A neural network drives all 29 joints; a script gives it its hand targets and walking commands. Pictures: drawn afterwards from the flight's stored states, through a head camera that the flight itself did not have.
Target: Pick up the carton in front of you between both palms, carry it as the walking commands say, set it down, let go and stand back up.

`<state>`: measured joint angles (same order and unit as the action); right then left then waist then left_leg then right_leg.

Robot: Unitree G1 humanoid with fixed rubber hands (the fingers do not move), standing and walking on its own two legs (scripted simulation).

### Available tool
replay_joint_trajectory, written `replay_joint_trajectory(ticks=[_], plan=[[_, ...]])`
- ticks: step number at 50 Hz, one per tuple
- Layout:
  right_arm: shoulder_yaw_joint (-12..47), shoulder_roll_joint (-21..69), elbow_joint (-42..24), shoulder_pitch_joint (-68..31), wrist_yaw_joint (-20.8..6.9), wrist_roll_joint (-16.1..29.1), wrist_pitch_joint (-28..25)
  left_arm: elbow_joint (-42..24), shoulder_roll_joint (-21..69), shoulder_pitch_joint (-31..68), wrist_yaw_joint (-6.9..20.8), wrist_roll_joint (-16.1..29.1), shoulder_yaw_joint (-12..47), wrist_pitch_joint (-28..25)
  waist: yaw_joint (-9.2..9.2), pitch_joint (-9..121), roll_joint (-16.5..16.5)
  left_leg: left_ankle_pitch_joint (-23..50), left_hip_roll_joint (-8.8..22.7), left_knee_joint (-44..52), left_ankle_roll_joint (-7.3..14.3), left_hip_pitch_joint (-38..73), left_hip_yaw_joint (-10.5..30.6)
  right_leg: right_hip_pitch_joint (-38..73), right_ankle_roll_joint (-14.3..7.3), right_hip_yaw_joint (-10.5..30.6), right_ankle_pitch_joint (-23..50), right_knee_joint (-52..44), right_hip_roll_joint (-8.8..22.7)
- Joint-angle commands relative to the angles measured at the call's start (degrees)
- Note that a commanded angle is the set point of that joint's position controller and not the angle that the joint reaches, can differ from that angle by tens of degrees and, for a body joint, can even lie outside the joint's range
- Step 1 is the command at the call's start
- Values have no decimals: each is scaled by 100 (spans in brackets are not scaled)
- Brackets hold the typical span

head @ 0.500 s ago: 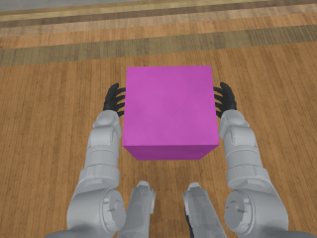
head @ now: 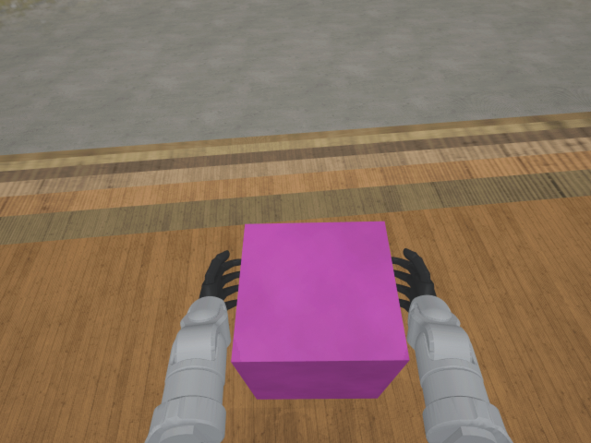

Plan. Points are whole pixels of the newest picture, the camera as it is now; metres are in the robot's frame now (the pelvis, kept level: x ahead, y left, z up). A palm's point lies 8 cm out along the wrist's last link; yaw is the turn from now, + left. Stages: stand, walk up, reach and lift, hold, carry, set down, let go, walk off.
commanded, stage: reach and lift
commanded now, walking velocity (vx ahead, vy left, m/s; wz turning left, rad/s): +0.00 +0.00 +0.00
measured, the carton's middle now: (315, 317) +0.33 +0.00 -0.08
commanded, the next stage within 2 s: hold in 1.24 s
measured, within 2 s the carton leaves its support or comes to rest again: neither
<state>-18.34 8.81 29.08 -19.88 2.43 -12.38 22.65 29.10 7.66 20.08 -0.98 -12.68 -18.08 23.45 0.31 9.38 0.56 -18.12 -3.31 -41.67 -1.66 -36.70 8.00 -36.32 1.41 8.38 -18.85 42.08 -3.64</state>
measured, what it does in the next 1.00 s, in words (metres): stands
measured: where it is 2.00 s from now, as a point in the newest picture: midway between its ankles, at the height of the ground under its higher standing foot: outside the picture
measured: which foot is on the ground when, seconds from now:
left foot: down 0.00-1.00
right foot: down 0.00-1.00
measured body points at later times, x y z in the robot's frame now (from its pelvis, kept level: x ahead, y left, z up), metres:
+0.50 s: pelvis -0.01 +0.00 +0.03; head -0.03 +0.00 +0.48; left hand +0.30 +0.15 +0.04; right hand +0.30 -0.15 +0.04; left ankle +0.02 +0.13 -0.71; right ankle +0.02 -0.13 -0.71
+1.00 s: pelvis +0.01 +0.00 +0.03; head -0.02 +0.00 +0.48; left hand +0.31 +0.15 +0.05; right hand +0.31 -0.15 +0.06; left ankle +0.02 +0.13 -0.71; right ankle +0.02 -0.13 -0.71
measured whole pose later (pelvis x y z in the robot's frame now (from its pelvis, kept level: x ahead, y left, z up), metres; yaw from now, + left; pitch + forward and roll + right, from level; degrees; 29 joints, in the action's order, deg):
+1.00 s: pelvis +0.01 +0.00 +0.03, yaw +0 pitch -4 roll +0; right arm -13.8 8.7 17.8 -15.1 -0.4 -16.0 37.7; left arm 17.3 8.7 14.8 0.2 -15.8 -13.4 38.3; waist 0.2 0.5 0.3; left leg -11.3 -2.0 -21.5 -1.0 -6.4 7.8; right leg -6.1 0.9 8.3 -12.0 21.9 -1.9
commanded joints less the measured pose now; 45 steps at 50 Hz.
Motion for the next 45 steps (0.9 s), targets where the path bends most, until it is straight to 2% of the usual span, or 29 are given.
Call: replay_joint_trajectory(ticks=[1, 8, 13, 16, 18, 26, 45], plan=[[3521, 5800, 51, -2565, -1481, 921, 169, -59, 5793, 2598, 1387, 964, 3505, 99, 14, 2104, -64, 2079, -303, 828, 62, 2096, -397, 1719, -13, -393, 2006, -936, -273], [3755, 5675, -577, -2066, -1543, 1045, 727, -701, 5692, 2151, 1414, 1085, 3810, 662, -40, 1192, -59, 2060, -239, 1657, 37, 2892, -376, 2623, -16, -392, 2047, -1730, -219], [3431, 5518, -546, -2069, -1625, 909, 1074, -643, 5560, 2091, 1466, 939, 3433, 990, -2, 276, -51, 1221, -224, 1998, 77, 2871, -427, 2639, -61, -437, 1207, -2075, -196], [3128, 5471, -356, -2373, -1697, 774, 1117, -463, 5524, 2379, 1526, 803, 3121, 1029, 25, -13, -37, 718, -196, 2039, 110, 2769, -475, 2530, -88, -462, 701, -2110, -173], [3169, 5553, -404, -2657, -1732, 802, 1087, -501, 5613, 2666, 1567, 840, 3162, 1003, 22, 101, -45, 626, -186, 2006, 120, 2812, -485, 2557, -97, -468, 608, -2081, -160], [3295, 5643, -512, -3009, -1738, 849, 1078, -621, 5715, 3048, 1592, 905, 3324, 1010, -24, 548, -45, 798, -207, 1952, 91, 3061, -498, 2735, -71, -486, 762, -2031, -166], [3497, 5444, -1106, -2236, -1694, 994, 1314, -1235, 5549, 2256, 1507, 1051, 3531, 1242, -12, 628, -64, 1931, -254, 2184, 29, 3540, -458, 3245, -13, -467, 1882, -2239, -235]])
